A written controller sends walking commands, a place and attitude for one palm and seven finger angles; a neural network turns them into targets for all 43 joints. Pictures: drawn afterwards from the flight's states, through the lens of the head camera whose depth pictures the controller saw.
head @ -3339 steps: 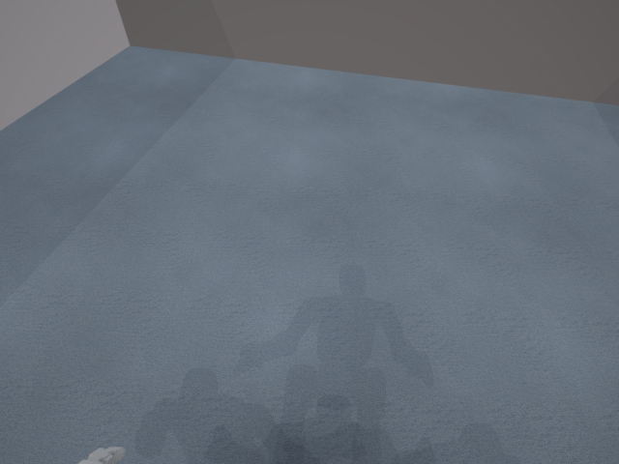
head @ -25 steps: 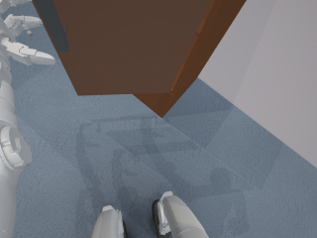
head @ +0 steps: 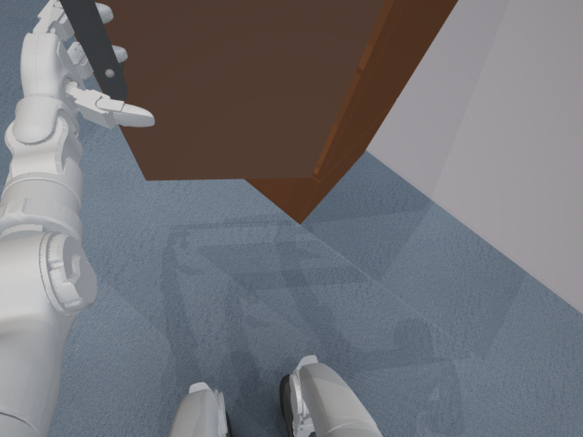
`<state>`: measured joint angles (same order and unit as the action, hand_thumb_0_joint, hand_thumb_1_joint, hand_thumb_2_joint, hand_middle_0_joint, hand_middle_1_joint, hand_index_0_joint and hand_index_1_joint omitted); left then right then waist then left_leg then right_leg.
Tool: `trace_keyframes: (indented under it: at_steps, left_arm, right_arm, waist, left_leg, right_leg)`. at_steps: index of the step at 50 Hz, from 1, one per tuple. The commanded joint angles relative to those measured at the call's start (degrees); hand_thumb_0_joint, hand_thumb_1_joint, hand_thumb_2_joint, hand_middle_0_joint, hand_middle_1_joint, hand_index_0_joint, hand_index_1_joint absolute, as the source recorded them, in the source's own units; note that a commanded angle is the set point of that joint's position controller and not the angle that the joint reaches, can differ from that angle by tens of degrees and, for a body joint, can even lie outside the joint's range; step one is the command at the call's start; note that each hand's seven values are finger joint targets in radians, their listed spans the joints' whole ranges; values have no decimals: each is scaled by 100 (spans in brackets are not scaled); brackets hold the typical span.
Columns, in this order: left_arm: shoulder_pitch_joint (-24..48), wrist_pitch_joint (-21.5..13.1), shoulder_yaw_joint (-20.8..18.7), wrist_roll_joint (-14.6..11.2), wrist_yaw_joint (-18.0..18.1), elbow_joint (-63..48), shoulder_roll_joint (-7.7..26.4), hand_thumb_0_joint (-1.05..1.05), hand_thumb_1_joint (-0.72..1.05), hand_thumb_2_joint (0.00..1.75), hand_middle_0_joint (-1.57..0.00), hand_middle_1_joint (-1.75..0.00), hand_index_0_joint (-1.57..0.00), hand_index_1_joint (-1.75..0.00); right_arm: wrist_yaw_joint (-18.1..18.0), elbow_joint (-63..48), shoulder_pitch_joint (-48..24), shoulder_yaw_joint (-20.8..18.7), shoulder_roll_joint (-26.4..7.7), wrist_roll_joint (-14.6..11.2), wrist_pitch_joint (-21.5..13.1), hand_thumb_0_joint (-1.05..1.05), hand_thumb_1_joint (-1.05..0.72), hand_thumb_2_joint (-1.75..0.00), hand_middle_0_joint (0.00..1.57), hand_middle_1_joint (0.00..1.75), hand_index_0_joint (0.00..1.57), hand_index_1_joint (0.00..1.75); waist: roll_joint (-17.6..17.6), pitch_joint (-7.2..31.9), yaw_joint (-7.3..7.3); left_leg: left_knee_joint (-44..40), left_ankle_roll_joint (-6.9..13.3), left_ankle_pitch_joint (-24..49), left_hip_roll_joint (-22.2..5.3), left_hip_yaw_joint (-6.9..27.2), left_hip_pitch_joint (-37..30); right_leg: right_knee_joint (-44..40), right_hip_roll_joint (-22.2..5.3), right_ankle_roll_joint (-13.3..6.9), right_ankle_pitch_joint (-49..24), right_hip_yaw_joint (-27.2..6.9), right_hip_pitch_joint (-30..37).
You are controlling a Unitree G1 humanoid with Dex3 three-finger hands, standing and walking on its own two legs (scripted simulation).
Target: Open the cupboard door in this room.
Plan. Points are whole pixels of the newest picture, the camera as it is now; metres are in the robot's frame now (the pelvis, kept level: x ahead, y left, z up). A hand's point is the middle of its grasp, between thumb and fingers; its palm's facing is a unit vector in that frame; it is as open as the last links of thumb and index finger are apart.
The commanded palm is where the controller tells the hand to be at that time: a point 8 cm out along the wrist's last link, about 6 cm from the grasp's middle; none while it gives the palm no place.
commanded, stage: slide the fingers in behind the handle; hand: left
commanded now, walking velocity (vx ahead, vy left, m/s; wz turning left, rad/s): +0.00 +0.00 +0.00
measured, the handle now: (100, 36) +0.62 +0.15 +0.08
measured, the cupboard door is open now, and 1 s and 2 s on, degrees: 45 44 53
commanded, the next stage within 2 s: close the thumb around the handle in 0.70 s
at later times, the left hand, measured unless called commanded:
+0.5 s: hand (111, 74) +0.57 +0.14 +0.07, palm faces -0.04 -1.00 -0.02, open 14.0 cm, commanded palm +0.55 +0.19 +0.07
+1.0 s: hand (110, 69) +0.57 +0.15 +0.07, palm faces -0.06 -1.00 -0.02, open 12.9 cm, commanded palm +0.56 +0.17 +0.07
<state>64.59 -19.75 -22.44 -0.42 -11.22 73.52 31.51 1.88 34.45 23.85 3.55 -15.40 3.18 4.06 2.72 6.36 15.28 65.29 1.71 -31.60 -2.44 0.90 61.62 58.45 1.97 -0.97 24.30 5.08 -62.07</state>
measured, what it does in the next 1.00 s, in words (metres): stands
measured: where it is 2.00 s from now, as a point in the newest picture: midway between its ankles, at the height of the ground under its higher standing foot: outside the picture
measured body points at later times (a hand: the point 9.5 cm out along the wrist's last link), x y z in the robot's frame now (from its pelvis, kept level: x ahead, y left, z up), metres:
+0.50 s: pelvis -0.01 +0.00 +0.00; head +0.17 +0.02 +0.41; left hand +0.56 +0.20 +0.07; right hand -0.05 -0.26 -0.10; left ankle -0.02 +0.09 -0.65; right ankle +0.02 -0.12 -0.65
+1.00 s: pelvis +0.00 +0.01 +0.00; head +0.18 +0.04 +0.41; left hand +0.57 +0.20 +0.07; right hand -0.05 -0.24 -0.10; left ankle -0.02 +0.09 -0.65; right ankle +0.02 -0.12 -0.65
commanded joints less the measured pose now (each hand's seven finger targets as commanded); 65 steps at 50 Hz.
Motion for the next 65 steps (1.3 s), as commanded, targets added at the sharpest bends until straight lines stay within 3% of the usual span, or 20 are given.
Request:
trace_keyframes:
  at_steps: [1, 2, 8, 13, 19, 21, 26, 28, 32, 33, 36, 38, 40, 42, 46, 47, 50, 54, 58, 65]
  left_arm:
    - [2625, -671, -276, 150, 193, -1500, 1751, 0, -50, 30, -30, -120, -30, -120]
    - [2584, -653, -17, 173, 145, -1401, 1499, 0, -50, 30, -30, -120, -30, -120]
    - [2589, -333, -158, -157, -211, -1292, 1559, 0, -50, 30, -30, -120, -30, -120]
    - [2897, -457, 137, -229, -196, -1595, 1080, 0, -50, 30, -30, -120, -30, -120]
    - [2643, -346, -213, -44, -9, -987, 1610, 0, -50, 30, -30, -120, -30, -120]
    - [2639, -399, -312, 39, 32, -1137, 1802, 0, -50, 30, -30, -120, -30, -120]
    - [2806, -420, -204, -27, -50, -1069, 1720, 0, -50, 30, -30, -120, -30, -120]
    - [3028, -420, -244, -65, -110, -1190, 1860, 0, -50, 30, -30, -120, -30, -120]
    - [3051, -516, -73, -110, -202, -1487, 1577, 0, -50, 30, -30, -120, -30, -120]
    - [3097, -499, 85, -135, -220, -1517, 1350, 0, -50, 30, -30, -120, -30, -120]
    - [2932, -375, -29, -169, -215, -1293, 1394, 0, -50, 30, -30, -120, -30, -120]
    - [2985, -268, 276, -145, -178, -1189, 1000, 0, -50, 30, -30, -120, -30, -120]
    - [3033, -235, 241, -105, -85, -1176, 1046, 0, -50, 30, -30, -120, -30, -120]
    - [3220, -310, 29, -96, 27, -1317, 1277, 0, -39, 35, -31, -121, -31, -121]
    - [3068, -487, 278, -51, 159, -1458, 836, 0, -16, 44, -32, -124, -32, -124]
    - [3052, -530, 136, -49, 187, -1562, 1007, 0, -11, 47, -33, -124, -33, -124]
    - [2720, -458, 282, -42, 195, -1294, 746, 0, 6, 54, -34, -126, -34, -126]
    - [2709, -349, 104, -4, 289, -1121, 965, 0, 28, 64, -36, -128, -36, -128]
    - [2822, -575, -119, 28, 403, -1579, 1205, 0, 51, 73, -37, -131, -37, -131]
    - [2563, -559, 188, 17, 281, -1357, 837, 0, 90, 90, -40, -135, -40, -135]
  right_arm:
    - [-2, -147, 1408, -365, -1022, 27, -17, 0, -90, -90, 20, 30, 20, 30]
    - [12, -140, 1349, -357, -1004, 5, -13, 0, -90, -90, 20, 30, 20, 30]
    - [-76, -158, 1406, -390, -1072, -97, -2, 0, -90, -90, 20, 30, 20, 30]
    - [-56, -8, 1453, -425, -1032, -46, -94, 0, -90, -90, 20, 30, 20, 30]
    - [-72, -11, 1473, -369, -1062, -43, -103, 0, -90, -90, 20, 30, 20, 30]
    - [-66, -90, 1469, -362, -1065, -37, -114, 0, -90, -90, 20, 30, 20, 30]
    - [-84, -116, 1430, -353, -1087, -52, -126, 0, -90, -90, 20, 30, 20, 30]
    - [-103, -84, 1427, -352, -1114, -57, -140, 0, -90, -90, 20, 30, 20, 30]
    - [-75, -17, 1478, -393, -1141, -34, -142, 0, -90, -90, 20, 30, 20, 30]
    - [-66, 19, 1470, -407, -1135, -28, -138, 0, -90, -90, 20, 30, 20, 30]
    - [-73, 43, 1535, -407, -1169, -26, -89, 0, -90, -90, 20, 30, 20, 30]
    - [-59, 82, 1521, -403, -1138, -27, -71, 0, -90, -90, 20, 30, 20, 30]
    - [-49, 99, 1551, -404, -1155, 0, -59, 0, -90, -90, 20, 30, 20, 30]
    - [-53, 102, 1589, -401, -1170, 31, -60, 0, -90, -90, 20, 30, 20, 30]
    - [24, 86, 1619, -441, -1109, 79, -66, 0, -90, -90, 20, 30, 20, 30]
    - [32, 112, 1619, -455, -1132, 84, -53, 0, -90, -90, 20, 30, 20, 30]
    - [58, 94, 1588, -463, -1100, 56, -2, 0, -90, -90, 20, 30, 20, 30]
    - [30, 18, 1573, -429, -1101, 36, 37, 0, -90, -90, 20, 30, 20, 30]
    - [43, -18, 1564, -445, -1068, 67, 0, 0, -90, -90, 20, 30, 20, 30]
    - [44, 28, 1544, -473, -1062, 25, 26, 0, -90, -90, 20, 30, 20, 30]
  waist:
    - [1002, 3241, -38]
    - [1050, 3158, 2]
    - [644, 3347, 37]
    - [984, 3395, 135]
    - [667, 2848, 67]
    - [796, 3036, -20]
    - [708, 2909, 123]
    - [912, 3172, 125]
    - [1252, 3617, 116]
    - [1324, 3563, 188]
    - [1128, 3355, 170]
    - [1237, 3139, 222]
    - [1245, 3026, 224]
    - [1248, 3173, 204]
    - [1344, 3275, 193]
    - [1375, 3403, 149]
    - [1161, 3151, 122]
    - [857, 2943, 124]
    - [1114, 3420, 13]
    - [881, 3170, 89]
  left_leg:
    - [-447, 5, 3267, 122, 267, -1947]
    - [-460, -1, 3163, 129, 232, -1900]
    - [-553, 48, 2806, 152, 150, -1602]
    - [-516, 8, 2968, 110, 246, -2128]
    - [-503, 66, 2441, 153, 118, -1289]
    - [-492, 70, 2535, 159, 128, -1367]
    - [-470, 82, 2486, 132, 160, -1367]
    - [-431, 64, 2513, 131, 169, -1443]
    - [-431, -31, 3112, 69, 371, -2319]
    - [-429, -55, 3222, 48, 408, -2475]
    - [-478, -52, 3216, 35, 443, -2423]
    - [-511, -88, 3212, 20, 492, -2532]
    - [-539, -114, 3218, 4, 538, -2580]
    - [-495, -135, 3398, -8, 578, -2647]
    - [-476, -245, 4089, -46, 656, -3048]
    - [-448, -262, 4197, -53, 646, -3095]
    - [-525, -238, 4018, -30, 590, -2899]
    - [-591, -122, 3498, 39, 460, -2393]
    - [-520, -168, 3858, 40, 457, -2652]
    - [-580, -119, 3652, 51, 387, -2498]
  right_leg:
    - [-258, 129, -78, -2517, -332, 1834]
    - [-297, 124, -59, -2480, -353, 1815]
    - [-418, 126, -15, -2599, -417, 2324]
    - [-435, 142, -16, -2379, -353, 1764]
    - [-453, 114, -16, -2104, -436, 1948]
    - [-383, 118, -52, -2182, -442, 2012]
    - [-394, 129, -35, -2075, -426, 1846]
    - [-369, 116, -22, -2082, -448, 1878]
    - [-284, 129, -47, -2130, -296, 1409]
    - [-295, 130, -37, -2119, -263, 1234]
    - [-327, 149, -51, -2049, -211, 1211]
    - [-364, 140, -43, -1870, -162, 912]
    - [-377, 147, -48, -1745, -130, 787]
    - [-322, 147, -57, -1819, -132, 782]
    - [-284, 160, -73, -2023, -82, 685]
    - [-281, 157, -66, -2120, -99, 768]
    - [-332, 163, -58, -2088, -80, 885]
    - [-371, 150, -46, -2103, -136, 1178]
    - [-294, 141, -58, -2379, -181, 1330]
    - [-372, 137, -31, -2404, -196, 1435]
